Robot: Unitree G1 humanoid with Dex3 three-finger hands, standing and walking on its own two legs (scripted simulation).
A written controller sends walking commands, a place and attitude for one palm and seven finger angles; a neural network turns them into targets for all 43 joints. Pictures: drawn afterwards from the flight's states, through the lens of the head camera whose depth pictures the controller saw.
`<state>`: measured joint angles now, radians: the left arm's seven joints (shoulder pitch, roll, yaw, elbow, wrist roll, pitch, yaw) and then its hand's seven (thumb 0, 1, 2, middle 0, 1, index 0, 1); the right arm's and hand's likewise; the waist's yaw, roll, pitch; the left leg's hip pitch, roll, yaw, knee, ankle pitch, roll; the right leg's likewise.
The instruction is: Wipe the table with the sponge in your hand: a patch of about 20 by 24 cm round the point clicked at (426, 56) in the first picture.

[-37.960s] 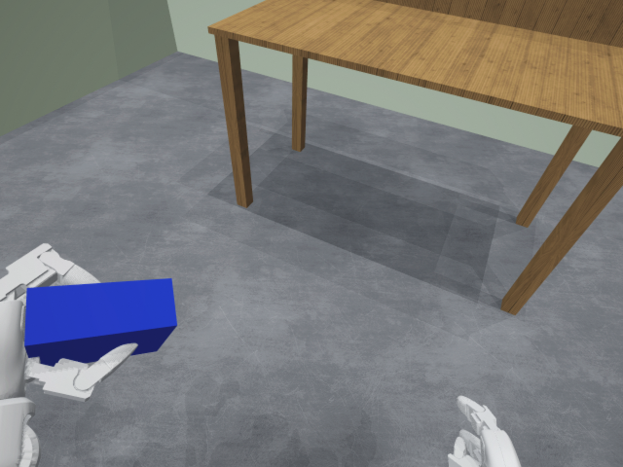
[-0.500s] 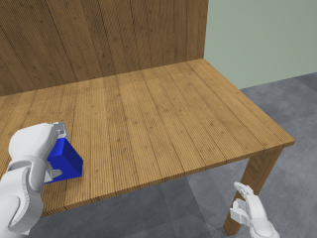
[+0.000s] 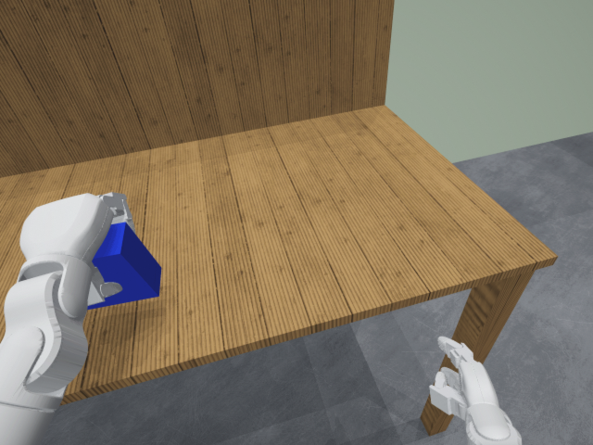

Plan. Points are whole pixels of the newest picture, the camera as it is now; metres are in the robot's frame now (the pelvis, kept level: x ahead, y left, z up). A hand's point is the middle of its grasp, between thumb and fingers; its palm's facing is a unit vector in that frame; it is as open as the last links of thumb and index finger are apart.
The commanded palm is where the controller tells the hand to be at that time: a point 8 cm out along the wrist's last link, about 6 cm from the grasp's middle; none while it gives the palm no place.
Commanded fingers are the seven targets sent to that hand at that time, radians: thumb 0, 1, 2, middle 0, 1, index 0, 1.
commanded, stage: lift the sponge slowly off the table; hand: left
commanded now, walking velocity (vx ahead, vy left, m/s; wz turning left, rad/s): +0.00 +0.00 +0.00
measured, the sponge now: (109, 275) +0.25 +0.31 +0.13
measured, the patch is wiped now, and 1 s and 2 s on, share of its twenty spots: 0.95 0.95 0.95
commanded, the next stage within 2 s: bring the sponge back beside the body in 0.70 s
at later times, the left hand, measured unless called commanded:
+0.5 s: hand (92, 233) +0.25 +0.29 +0.21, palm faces +0.26 -0.10 -0.96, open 9.0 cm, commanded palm +0.21 +0.29 +0.28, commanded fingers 0.00 0.10 1.30 -1.20 -1.60 -1.20 -1.60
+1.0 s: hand (80, 253) +0.23 +0.30 +0.20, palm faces +0.21 -0.11 -0.97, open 9.0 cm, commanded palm +0.19 +0.29 +0.28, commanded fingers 0.00 0.10 1.30 -1.20 -1.60 -1.20 -1.60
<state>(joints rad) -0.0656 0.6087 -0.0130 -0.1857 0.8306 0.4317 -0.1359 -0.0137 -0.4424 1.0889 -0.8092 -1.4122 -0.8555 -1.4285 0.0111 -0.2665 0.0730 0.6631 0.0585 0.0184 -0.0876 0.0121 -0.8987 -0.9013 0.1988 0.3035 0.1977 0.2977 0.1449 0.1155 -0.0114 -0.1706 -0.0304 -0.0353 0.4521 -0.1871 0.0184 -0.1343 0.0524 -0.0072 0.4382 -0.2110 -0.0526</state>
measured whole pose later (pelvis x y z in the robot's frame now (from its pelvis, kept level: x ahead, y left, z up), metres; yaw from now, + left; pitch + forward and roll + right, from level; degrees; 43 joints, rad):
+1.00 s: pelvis -0.01 -0.01 +0.00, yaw +0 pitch -6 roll +0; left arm -0.06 0.66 0.02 -0.29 0.76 0.54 -0.20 -0.02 -0.44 1.09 -0.81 -1.41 -0.86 -1.43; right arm 0.01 -0.31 0.08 0.62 0.08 0.05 -0.11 0.01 -0.90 -0.90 0.20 0.30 0.20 0.30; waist 0.16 0.12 -0.02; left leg -0.20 -0.02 -0.04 0.50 -0.20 0.01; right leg -0.16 0.06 -0.01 0.48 -0.22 -0.06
